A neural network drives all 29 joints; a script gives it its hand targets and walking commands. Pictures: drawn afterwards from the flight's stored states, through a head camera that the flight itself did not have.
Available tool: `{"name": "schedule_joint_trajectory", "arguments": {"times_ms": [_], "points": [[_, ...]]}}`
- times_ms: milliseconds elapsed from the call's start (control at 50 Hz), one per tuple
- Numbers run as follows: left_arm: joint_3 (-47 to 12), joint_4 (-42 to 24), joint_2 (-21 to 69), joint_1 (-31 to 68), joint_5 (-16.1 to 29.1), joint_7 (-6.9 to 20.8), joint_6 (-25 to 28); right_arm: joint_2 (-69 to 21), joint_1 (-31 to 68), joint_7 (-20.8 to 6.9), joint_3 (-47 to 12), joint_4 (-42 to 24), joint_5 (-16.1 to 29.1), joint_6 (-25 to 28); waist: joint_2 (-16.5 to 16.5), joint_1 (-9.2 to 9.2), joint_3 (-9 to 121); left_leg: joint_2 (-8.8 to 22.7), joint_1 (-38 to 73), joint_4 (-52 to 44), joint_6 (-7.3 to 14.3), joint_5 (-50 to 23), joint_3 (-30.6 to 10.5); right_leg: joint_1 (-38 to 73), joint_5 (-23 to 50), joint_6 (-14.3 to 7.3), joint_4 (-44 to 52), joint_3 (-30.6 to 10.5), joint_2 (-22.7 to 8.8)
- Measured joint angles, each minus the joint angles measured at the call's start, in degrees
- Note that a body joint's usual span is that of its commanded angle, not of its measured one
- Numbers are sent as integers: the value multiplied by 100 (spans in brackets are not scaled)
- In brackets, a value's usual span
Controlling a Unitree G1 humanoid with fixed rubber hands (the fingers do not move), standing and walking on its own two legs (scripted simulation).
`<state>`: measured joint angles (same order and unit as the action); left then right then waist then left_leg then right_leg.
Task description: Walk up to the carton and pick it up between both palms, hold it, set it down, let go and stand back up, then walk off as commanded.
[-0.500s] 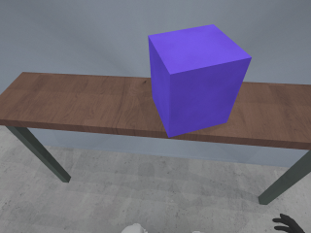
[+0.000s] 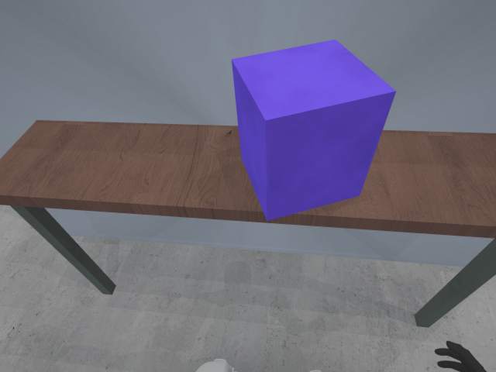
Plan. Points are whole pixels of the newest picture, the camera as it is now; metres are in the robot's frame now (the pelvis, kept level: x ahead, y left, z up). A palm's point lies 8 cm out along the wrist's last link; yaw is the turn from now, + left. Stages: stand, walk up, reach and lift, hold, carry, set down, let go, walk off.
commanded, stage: walk up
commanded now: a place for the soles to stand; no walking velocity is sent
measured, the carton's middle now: (300, 132) +0.56 -0.04 +0.08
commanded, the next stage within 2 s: none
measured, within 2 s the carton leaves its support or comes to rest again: neither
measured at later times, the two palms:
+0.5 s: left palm out of the picture +0.05 +0.33 -0.08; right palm out of the picture +0.15 -0.31 -0.08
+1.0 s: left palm out of the picture +0.06 +0.33 -0.08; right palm out of the picture +0.15 -0.30 -0.07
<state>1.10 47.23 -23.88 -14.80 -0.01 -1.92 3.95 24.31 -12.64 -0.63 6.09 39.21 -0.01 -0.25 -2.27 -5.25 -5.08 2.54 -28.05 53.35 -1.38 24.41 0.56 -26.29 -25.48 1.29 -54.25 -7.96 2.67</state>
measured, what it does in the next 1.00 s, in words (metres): stands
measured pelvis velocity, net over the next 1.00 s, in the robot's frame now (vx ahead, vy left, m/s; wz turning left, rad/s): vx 0.00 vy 0.00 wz -0.01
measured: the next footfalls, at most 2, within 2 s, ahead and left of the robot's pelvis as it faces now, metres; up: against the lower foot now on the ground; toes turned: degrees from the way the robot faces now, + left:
none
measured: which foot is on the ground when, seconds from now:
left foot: down 0.00-1.00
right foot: down 0.00-1.00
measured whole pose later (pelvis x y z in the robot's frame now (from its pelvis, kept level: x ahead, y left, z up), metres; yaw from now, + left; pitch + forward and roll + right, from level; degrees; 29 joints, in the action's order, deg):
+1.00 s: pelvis +0.00 +0.00 +0.00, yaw +0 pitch -3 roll +0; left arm 1.1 47.2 -24.1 -14.7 0.0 -1.9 4.0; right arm 24.0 -12.6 -0.8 6.1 39.2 0.0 0.3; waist -1.5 -5.2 -4.9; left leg 2.5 -27.7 52.7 -1.2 22.6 0.6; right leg -26.0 -25.3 1.4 -53.7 -8.2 2.8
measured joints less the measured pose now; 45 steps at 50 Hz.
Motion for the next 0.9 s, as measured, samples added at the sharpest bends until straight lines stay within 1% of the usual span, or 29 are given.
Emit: {"name": "schedule_joint_trajectory", "arguments": {"times_ms": [60, 160, 300, 360, 440, 580, 620, 720, 900], "points": [[0, 0, -27, 5, 0, 0, 0, -3, 0, -12, 0, -1, 0, 15, 3, 0, -1, -3, 3, -46, 0, -241, 0, 2, 1, 1, 7, -3, -1], [-1, 0, -30, 15, 0, 0, 0, -13, 0, -15, 0, 0, 0, 77, 71, 0, -1, 8, 13, -48, 3, -197, -1, 2, 6, 1, 4, -2, 10], [0, 0, 5, 5, 0, 0, 0, -13, 2, -4, 0, 0, 0, 4, 38, 0, 9, -3, 10, -13, 4, -33, 0, 7, 6, 2, 12, -12, 6], [0, 0, -13, 10, 0, 0, 0, -18, 2, -19, 0, -1, 0, 26, 46, 0, 8, -6, 13, -55, 4, -239, 0, 7, 6, 2, 19, -14, 4], [0, 0, -14, 12, 0, 0, 0, -20, 2, -17, 0, 0, 0, 79, 87, 0, 8, 2, 22, -56, 5, -191, 0, 6, 7, 2, 12, -14, 13], [0, 0, 6, 11, 0, 0, 0, -20, 3, 4, 0, 0, 0, 4, 46, 0, 17, -9, 22, -26, 6, -66, 1, 16, 7, 7, 21, -20, 5], [0, 0, -16, 12, 0, 0, 0, -21, 3, -5, 0, 0, 0, 12, 47, 0, 15, -10, 25, -62, 6, -242, 0, 18, 7, 7, 25, -20, 4], [0, 0, -34, 15, 0, 0, 0, -27, 3, -17, 0, 0, 0, 69, 109, 0, 15, -6, 31, -61, 10, -194, 0, 22, 16, 7, 34, -20, 7], [0, 0, -9, 10, 0, 2, 0, -26, 3, -15, 0, 0, 0, -2, 38, 0, 21, -7, 32, -58, 13, -186, 1, 27, 16, 7, 42, -23, 8]]}}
